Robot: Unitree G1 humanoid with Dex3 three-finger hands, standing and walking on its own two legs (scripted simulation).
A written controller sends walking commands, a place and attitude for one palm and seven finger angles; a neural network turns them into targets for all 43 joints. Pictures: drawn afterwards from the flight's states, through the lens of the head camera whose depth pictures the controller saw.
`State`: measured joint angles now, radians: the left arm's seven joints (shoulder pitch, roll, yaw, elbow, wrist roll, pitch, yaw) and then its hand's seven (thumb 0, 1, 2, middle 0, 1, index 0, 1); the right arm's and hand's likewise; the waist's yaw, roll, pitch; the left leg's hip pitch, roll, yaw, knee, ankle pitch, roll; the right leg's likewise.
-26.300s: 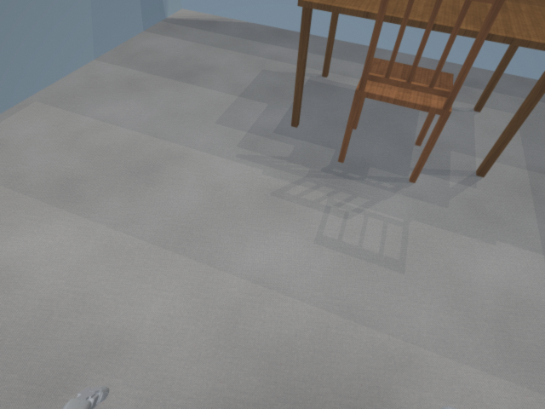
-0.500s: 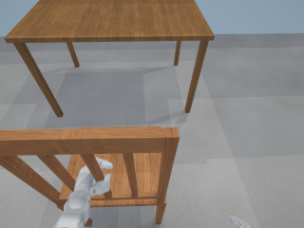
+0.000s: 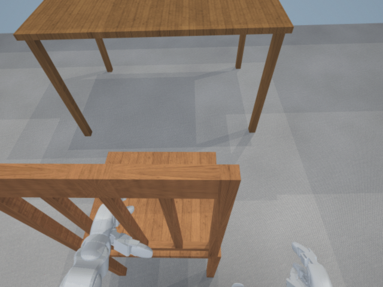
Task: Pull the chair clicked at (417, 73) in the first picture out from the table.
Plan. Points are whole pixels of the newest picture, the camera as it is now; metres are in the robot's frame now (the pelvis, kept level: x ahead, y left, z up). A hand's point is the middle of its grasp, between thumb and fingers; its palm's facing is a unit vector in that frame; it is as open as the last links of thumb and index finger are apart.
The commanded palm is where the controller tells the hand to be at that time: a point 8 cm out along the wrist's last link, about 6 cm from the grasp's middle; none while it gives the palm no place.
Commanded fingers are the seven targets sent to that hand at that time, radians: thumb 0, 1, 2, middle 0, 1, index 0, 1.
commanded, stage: open the thumb and straighten the fingers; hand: left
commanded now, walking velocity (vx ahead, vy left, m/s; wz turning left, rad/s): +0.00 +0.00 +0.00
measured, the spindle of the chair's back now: (130, 224) +0.26 +0.15 -0.04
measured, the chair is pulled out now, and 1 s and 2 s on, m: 0.63 0.63 0.63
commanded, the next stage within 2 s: draw the fingers out of the gap in 0.14 s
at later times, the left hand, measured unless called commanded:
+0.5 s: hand (125, 249) +0.21 +0.15 -0.05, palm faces -0.01 -0.98 -0.19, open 17.5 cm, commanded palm +0.19 +0.20 -0.03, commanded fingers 0.00 -0.55 0.20 0.00 0.00 0.00 0.00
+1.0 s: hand out of the picture +0.14 +0.15 -0.05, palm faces +0.01 -0.98 -0.19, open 17.5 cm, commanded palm +0.11 +0.20 -0.03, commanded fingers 0.00 -0.55 0.20 0.00 0.00 0.00 0.00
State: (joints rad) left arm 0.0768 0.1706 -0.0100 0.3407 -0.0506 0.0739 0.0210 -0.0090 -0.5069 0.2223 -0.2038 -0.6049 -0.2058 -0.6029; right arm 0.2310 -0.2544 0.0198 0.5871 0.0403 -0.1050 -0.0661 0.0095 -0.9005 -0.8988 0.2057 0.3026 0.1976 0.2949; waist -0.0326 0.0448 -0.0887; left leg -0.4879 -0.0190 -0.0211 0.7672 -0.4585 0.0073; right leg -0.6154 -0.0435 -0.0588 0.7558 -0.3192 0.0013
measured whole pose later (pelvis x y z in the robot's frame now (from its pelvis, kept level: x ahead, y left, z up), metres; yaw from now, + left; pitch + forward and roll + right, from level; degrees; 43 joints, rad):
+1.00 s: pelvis -0.01 +0.00 -0.02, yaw +2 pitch +11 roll -1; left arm 0.61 0.21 -0.09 -0.18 -0.03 0.17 0.04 -0.01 -0.54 0.21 -0.01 0.00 0.00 0.00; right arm 0.26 -0.23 0.02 0.47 0.04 -0.14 -0.12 0.01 -0.90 -0.90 0.21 0.30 0.20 0.30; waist -0.02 0.06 -0.15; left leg -0.61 -0.02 -0.06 0.96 -0.54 0.00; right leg -0.71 -0.05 -0.10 0.91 -0.39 -0.01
